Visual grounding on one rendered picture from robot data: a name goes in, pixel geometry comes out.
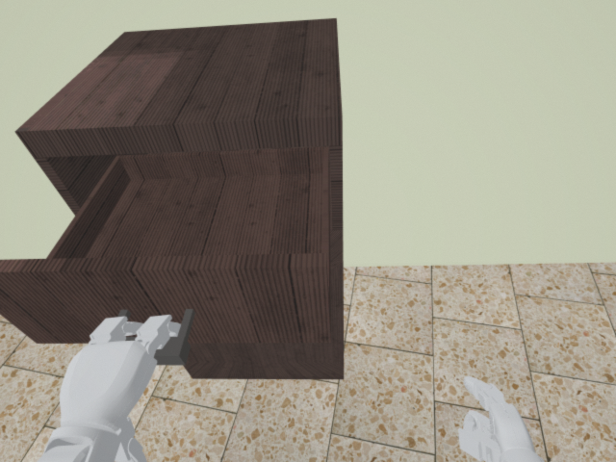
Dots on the cabinet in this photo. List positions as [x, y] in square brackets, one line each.
[272, 85]

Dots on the drawer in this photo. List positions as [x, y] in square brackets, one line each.
[241, 237]

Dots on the handle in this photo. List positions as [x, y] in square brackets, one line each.
[176, 350]

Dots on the left robot forearm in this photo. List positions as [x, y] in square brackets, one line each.
[81, 442]

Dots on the right robot hand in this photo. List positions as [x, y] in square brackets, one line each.
[486, 439]

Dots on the left robot hand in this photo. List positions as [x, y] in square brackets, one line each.
[106, 378]

